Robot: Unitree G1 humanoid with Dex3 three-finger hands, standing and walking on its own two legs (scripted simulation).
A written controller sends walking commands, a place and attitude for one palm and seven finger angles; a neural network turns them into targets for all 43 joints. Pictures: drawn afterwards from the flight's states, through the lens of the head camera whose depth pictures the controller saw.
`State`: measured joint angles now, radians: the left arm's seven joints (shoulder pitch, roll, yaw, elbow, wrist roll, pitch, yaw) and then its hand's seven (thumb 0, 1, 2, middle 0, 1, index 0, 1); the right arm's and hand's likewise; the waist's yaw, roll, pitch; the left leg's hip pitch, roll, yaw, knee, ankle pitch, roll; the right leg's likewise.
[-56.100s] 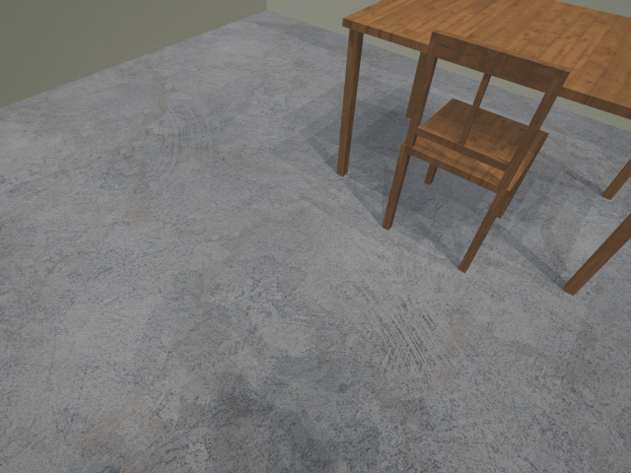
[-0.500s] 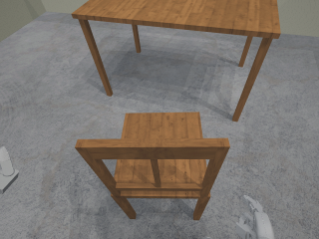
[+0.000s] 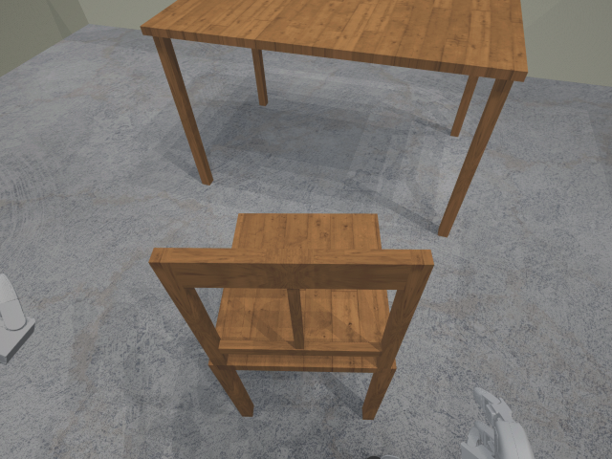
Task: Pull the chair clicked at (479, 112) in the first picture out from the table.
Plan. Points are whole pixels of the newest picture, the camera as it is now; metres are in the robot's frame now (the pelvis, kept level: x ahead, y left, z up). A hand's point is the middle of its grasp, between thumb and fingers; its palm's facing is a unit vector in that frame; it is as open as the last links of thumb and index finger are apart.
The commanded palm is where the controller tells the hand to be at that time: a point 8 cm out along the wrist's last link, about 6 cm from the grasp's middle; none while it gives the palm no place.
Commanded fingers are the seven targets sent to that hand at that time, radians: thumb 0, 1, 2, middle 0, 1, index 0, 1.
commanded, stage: step back with the hand held close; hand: left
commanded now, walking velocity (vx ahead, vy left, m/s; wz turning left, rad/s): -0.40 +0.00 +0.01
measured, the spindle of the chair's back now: (296, 318) +0.36 +0.05 -0.11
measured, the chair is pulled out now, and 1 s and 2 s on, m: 0.67 0.67 0.67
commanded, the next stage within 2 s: stop stepping back and stand still in 1.08 s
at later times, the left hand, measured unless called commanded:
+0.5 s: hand (20, 321) +0.20 +0.27 +0.18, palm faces +0.48 -0.70 -0.53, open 7.4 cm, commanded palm +0.14 +0.30 +0.19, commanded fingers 0.00 0.90 0.90 -0.20 -0.30 -0.20 -0.30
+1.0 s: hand (1, 432) +0.11 +0.23 +0.18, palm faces +0.45 -0.75 -0.49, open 7.4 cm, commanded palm +0.05 +0.28 +0.19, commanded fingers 0.00 0.90 0.90 -0.20 -0.30 -0.20 -0.30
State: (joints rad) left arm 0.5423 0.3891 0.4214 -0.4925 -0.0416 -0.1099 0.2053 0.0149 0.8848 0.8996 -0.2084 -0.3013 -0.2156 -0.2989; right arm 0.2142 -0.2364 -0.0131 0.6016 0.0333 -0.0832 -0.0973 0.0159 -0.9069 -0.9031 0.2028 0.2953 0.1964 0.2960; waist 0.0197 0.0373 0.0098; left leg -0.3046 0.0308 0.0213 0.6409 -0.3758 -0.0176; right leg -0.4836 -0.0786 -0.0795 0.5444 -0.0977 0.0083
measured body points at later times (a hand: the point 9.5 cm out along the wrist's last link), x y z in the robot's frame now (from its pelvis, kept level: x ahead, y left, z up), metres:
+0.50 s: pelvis +0.01 -0.01 +0.00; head +0.03 -0.01 +0.44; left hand +0.17 +0.30 +0.21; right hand +0.18 -0.24 -0.09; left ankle -0.02 +0.13 -0.72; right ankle +0.06 -0.13 -0.72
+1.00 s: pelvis -0.08 -0.03 +0.00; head -0.04 -0.04 +0.44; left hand +0.08 +0.27 +0.21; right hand +0.11 -0.24 -0.10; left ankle -0.06 +0.12 -0.69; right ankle -0.03 -0.14 -0.72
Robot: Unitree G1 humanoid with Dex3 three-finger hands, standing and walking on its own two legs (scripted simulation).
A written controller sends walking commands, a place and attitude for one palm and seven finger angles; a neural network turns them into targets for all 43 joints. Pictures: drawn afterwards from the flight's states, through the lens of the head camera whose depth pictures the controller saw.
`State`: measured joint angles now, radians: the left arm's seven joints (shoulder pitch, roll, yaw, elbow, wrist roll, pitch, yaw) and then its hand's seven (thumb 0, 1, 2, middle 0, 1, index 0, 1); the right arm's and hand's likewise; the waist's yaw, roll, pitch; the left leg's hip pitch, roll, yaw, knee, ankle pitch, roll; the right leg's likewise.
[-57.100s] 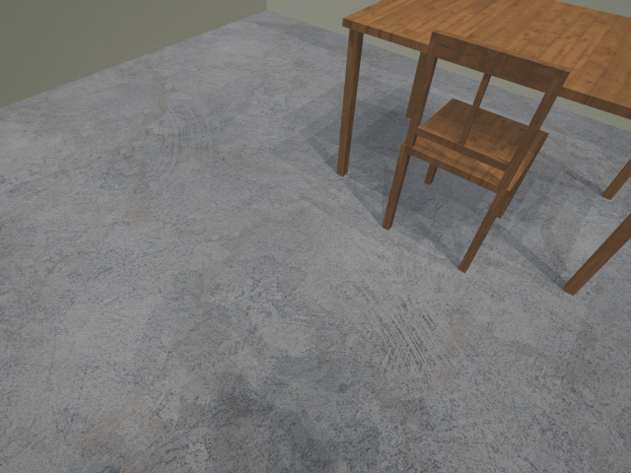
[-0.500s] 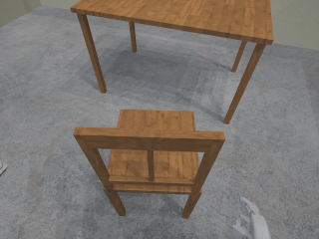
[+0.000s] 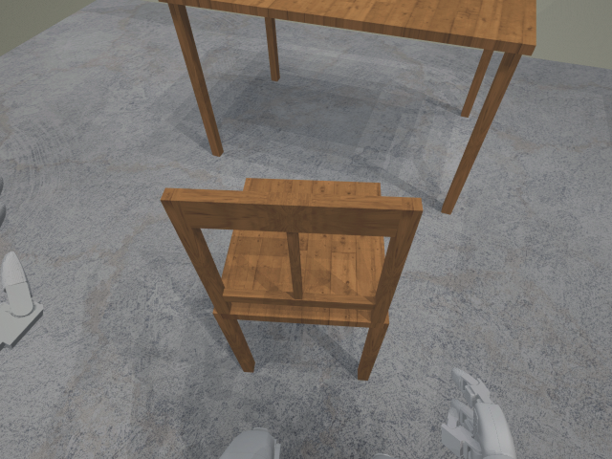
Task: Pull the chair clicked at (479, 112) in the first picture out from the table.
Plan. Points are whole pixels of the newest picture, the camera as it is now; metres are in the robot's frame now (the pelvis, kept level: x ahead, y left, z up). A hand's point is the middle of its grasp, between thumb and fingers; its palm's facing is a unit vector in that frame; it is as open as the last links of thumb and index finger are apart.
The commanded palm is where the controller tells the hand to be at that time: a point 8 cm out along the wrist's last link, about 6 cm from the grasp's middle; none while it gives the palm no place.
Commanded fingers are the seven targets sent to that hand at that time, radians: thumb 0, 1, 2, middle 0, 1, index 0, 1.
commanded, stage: step back with the hand held close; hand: left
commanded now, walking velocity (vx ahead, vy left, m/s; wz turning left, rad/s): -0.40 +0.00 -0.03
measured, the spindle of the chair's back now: (295, 266) +0.44 +0.07 -0.11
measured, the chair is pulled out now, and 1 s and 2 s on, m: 0.67 0.67 0.67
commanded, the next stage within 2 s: stop stepping back and stand still in 0.08 s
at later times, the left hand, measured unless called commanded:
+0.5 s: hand out of the picture +0.11 +0.27 +0.17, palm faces +0.40 -0.79 -0.46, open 7.4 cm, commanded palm +0.05 +0.31 +0.19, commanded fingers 0.00 0.90 0.90 -0.20 -0.30 -0.20 -0.30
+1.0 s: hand out of the picture +0.11 +0.29 +0.17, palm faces +0.39 -0.78 -0.49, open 7.4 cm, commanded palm none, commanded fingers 0.00 0.90 0.90 -0.20 -0.30 -0.20 -0.30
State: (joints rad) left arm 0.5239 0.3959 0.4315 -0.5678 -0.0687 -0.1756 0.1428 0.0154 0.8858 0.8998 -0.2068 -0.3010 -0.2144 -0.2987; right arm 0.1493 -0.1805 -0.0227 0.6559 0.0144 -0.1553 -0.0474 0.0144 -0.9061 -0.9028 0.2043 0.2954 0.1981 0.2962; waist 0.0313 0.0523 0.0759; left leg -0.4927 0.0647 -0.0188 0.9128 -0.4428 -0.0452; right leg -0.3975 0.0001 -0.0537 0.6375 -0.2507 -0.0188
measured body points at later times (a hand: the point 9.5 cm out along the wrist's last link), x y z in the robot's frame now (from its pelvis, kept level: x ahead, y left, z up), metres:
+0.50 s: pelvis -0.10 +0.01 +0.00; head -0.10 +0.02 +0.45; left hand +0.08 +0.31 +0.20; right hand +0.03 -0.24 -0.09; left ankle -0.05 +0.13 -0.72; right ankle -0.07 -0.12 -0.72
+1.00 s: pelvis -0.10 +0.03 +0.01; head -0.10 +0.04 +0.46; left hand +0.08 +0.33 +0.19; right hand +0.05 -0.21 -0.07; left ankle -0.06 +0.12 -0.72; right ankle -0.08 -0.11 -0.72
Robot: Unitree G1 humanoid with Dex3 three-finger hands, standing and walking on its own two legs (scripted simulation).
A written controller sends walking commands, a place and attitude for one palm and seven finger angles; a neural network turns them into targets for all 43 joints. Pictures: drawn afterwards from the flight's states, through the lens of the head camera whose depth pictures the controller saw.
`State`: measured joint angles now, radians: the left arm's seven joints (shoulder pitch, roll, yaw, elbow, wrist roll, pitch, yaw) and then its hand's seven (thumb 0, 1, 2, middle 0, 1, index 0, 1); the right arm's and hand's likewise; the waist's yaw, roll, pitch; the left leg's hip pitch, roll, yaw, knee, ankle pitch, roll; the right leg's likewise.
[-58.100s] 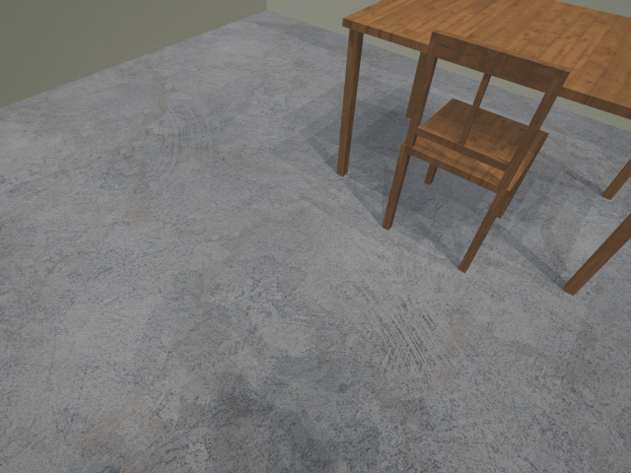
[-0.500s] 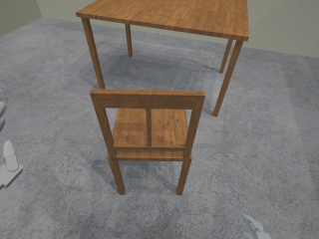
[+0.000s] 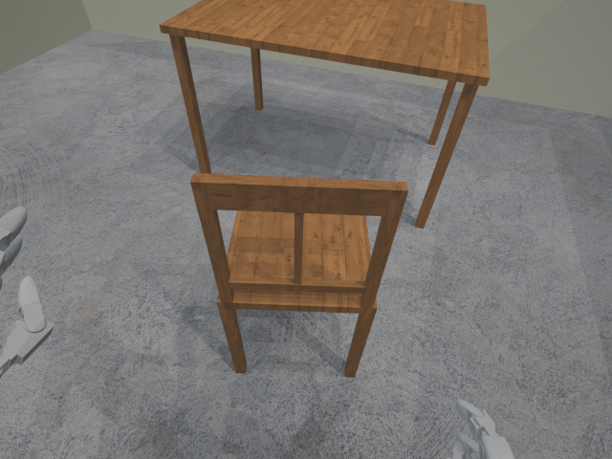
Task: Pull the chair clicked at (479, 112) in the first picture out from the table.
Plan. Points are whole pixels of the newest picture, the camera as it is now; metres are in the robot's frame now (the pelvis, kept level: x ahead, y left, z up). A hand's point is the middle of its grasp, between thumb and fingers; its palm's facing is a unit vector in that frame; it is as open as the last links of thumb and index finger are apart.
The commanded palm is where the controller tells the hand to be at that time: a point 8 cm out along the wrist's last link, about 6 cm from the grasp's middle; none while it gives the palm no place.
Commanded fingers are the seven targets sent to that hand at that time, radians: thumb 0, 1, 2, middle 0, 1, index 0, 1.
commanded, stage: let the arm hang, fingers relaxed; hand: left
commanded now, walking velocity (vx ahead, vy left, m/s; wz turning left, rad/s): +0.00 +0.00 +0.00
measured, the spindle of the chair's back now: (298, 249) +0.54 +0.05 -0.12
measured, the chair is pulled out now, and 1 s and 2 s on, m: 0.67 0.67 0.67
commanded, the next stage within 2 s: look to check the result in 1.08 s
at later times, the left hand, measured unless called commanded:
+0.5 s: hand out of the picture -0.03 +0.20 -0.17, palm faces -0.01 -0.98 -0.22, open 7.2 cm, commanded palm none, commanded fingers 0.00 0.90 0.90 -0.20 -0.30 -0.20 -0.30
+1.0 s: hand out of the picture +0.06 +0.16 -0.17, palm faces -0.04 -0.98 -0.21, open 7.3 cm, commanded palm none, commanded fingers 0.00 0.90 0.90 -0.20 -0.30 -0.20 -0.30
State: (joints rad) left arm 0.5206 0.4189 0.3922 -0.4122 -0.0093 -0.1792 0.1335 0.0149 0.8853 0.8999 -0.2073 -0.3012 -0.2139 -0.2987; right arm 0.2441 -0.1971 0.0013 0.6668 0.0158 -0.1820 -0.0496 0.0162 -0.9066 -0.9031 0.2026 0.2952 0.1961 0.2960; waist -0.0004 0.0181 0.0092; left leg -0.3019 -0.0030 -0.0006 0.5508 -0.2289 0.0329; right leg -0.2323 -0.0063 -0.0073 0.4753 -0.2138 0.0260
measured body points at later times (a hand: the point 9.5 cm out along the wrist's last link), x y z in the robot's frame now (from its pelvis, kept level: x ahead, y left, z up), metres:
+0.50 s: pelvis +0.02 +0.01 +0.01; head +0.05 +0.02 +0.46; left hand -0.02 +0.25 -0.15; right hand +0.03 -0.23 -0.14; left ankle +0.04 +0.10 -0.73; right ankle +0.02 -0.14 -0.73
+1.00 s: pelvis +0.04 -0.01 +0.01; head +0.05 -0.02 +0.46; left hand +0.06 +0.22 -0.15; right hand +0.01 -0.22 -0.16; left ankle +0.04 +0.10 -0.73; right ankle +0.02 -0.14 -0.73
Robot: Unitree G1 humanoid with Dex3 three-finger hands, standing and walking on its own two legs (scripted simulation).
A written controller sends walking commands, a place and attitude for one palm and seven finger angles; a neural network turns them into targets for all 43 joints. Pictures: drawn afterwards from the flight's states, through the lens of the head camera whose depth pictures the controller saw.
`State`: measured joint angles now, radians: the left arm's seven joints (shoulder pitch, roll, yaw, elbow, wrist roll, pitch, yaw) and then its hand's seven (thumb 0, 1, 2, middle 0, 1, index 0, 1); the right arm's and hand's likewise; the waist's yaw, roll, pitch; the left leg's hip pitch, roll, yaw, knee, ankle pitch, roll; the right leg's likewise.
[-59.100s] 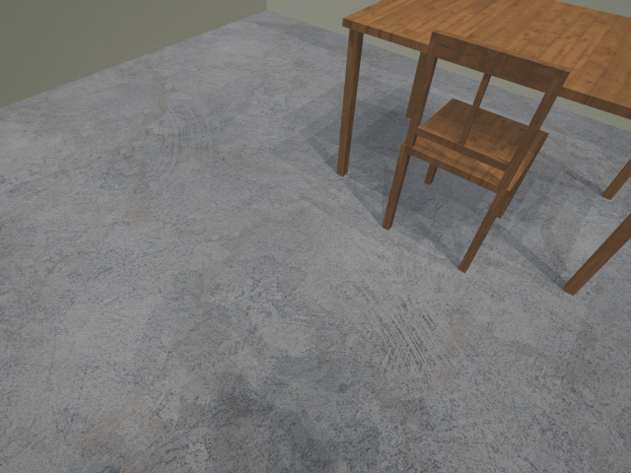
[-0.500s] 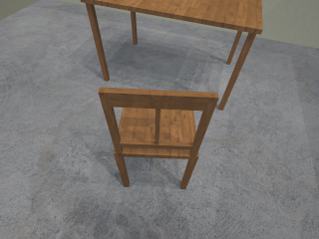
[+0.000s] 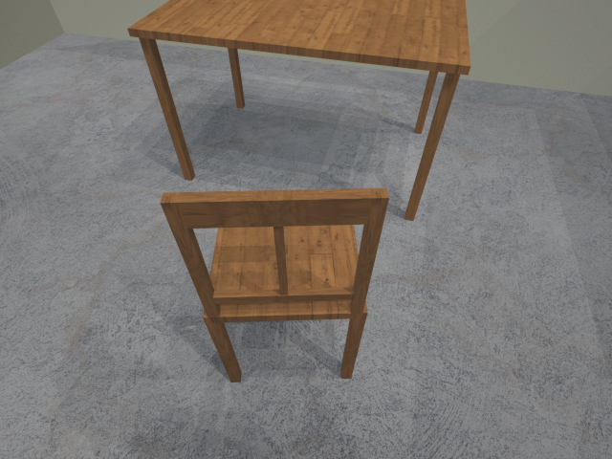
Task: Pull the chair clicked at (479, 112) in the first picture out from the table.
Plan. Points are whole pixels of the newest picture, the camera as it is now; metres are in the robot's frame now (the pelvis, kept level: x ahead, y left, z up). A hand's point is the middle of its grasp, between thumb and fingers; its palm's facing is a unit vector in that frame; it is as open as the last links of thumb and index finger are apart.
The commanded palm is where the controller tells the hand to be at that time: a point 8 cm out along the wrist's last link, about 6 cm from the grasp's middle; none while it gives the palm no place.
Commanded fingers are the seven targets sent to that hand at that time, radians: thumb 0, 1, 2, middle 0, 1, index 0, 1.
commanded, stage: let the arm hang, fingers relaxed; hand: left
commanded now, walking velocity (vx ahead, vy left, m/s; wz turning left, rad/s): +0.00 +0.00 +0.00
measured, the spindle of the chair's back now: (281, 261) +0.50 +0.08 -0.13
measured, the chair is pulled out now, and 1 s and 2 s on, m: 0.67 0.67 0.67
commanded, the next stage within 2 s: look to check the result in 0.08 s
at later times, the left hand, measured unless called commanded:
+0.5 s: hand out of the picture -0.01 +0.15 -0.17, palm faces +0.02 -0.98 -0.18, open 7.4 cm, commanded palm none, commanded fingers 0.00 0.90 0.90 -0.20 -0.30 -0.20 -0.30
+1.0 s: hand out of the picture -0.01 +0.15 -0.18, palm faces +0.02 -0.98 -0.18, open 7.3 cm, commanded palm none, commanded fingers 0.00 0.90 0.90 -0.20 -0.30 -0.20 -0.30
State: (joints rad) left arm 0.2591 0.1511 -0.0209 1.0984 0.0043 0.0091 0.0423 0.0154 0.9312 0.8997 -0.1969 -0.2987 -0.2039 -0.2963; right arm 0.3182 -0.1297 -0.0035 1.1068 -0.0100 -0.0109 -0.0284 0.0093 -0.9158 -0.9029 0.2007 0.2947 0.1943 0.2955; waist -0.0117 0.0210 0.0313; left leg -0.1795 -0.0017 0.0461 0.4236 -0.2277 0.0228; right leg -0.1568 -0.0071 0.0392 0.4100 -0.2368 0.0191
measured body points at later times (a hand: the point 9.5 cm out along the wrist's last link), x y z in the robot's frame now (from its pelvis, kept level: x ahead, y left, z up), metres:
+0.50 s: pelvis +0.00 -0.01 +0.00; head +0.02 -0.02 +0.45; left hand -0.01 +0.20 -0.16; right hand -0.01 -0.22 -0.16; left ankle +0.00 +0.10 -0.74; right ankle -0.01 -0.13 -0.74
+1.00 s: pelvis +0.00 -0.01 +0.00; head +0.01 -0.02 +0.45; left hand -0.01 +0.20 -0.16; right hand -0.03 -0.22 -0.16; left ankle +0.00 +0.10 -0.74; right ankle -0.01 -0.13 -0.74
